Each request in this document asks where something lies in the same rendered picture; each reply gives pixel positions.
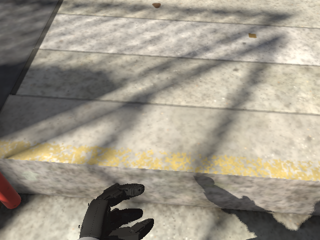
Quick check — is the robot left hand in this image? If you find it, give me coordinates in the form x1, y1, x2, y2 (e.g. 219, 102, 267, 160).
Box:
78, 183, 154, 240

